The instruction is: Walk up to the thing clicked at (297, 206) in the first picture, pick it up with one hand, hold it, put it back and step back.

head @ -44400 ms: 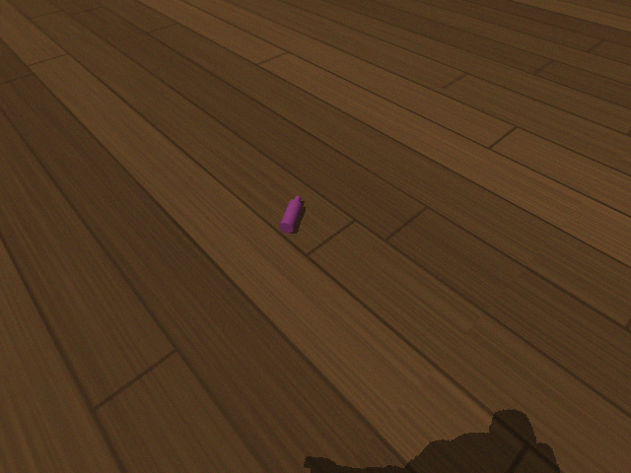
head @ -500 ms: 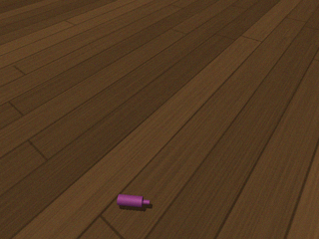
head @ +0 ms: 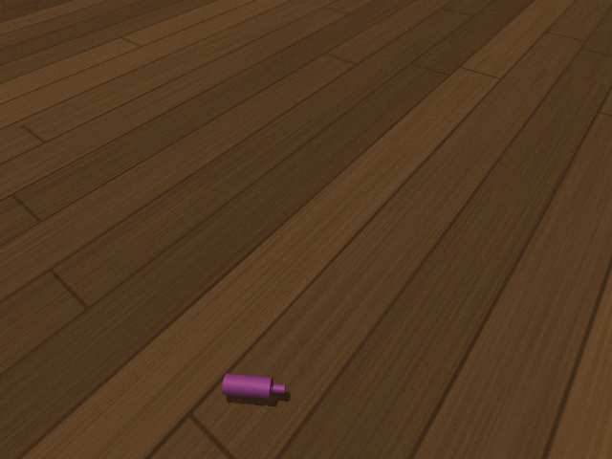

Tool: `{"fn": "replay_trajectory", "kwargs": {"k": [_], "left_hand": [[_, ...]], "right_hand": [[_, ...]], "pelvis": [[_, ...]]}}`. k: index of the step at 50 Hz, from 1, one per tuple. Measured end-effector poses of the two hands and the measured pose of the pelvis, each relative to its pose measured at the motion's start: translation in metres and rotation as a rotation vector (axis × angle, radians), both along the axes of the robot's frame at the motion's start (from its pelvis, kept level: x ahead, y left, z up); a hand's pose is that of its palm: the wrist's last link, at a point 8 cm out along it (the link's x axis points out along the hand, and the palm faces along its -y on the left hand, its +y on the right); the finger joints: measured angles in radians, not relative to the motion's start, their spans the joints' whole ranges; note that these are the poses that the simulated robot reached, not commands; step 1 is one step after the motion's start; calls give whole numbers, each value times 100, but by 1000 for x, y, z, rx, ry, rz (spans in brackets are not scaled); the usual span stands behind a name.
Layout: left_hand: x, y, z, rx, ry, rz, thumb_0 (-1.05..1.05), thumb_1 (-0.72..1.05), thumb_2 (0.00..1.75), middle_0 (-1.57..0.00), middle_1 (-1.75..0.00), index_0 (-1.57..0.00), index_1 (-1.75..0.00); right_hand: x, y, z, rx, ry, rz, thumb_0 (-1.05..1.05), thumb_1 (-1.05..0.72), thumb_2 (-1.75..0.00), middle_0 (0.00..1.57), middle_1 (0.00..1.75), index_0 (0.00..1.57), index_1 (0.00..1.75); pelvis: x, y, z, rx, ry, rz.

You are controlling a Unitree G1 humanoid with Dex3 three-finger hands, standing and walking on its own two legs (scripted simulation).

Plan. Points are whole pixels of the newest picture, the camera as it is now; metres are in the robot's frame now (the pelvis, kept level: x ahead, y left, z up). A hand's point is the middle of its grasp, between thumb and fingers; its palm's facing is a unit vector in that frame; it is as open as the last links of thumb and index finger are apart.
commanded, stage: stand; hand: left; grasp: from above
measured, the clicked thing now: (254, 386) +0.46 +0.22 -0.75
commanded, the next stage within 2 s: step back in 0.26 s
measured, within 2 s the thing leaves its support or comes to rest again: neither
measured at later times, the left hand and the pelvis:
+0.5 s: hand out of the picture +0.07 +0.29 -0.17, palm faces -0.01 -0.93 -0.38, open 7.4 cm; pelvis -0.04 +0.03 -0.02, yaw +1 degrees
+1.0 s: hand out of the picture +0.00 +0.30 -0.17, palm faces -0.09 -0.91 -0.41, open 7.4 cm; pelvis -0.12 +0.05 -0.03, yaw -3 degrees
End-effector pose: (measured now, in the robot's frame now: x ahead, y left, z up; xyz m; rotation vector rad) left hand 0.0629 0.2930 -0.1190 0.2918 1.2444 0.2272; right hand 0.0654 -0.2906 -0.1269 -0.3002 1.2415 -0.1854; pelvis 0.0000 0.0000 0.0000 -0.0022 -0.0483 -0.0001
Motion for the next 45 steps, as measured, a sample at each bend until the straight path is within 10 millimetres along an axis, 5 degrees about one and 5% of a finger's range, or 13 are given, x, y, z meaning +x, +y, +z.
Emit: {"fn": "replay_trajectory", "kwargs": {"k": [14, 20, 32, 45], "left_hand": [[3, 1, 0, -1, -10, -2, 0, 90, 89, -20, -30, -20, -30], [-1, 18, -4, 25, -14, 6, 0, 90, 89, -20, -30, -21, -30], [21, 70, -28, 37, -105, -57, 1, 90, 89, -20, -30, -20, -30], [-35, 64, -20, 46, -31, -126, 0, 90, 89, -20, -30, -20, -30]], "right_hand": [[0, -3, 1, -3, -3, -3, 1, -90, -90, 21, 30, 20, 30], [-5, -8, -2, -26, 4, -9, 1, -90, -90, 21, 30, 20, 30], [-75, 25, 2, -112, 93, -22, 1, -90, -90, 21, 30, 20, 30], [-93, 41, -6, -66, -53, -52, 1, -90, -90, 21, 30, 20, 30]], "pelvis": [[-1, 0, 0, 0, 4, -1], [-22, 8, -8, -7, 9, 7], [-59, 53, -25, -6, 23, 15], [-97, 57, -24, 8, 23, -60]]}}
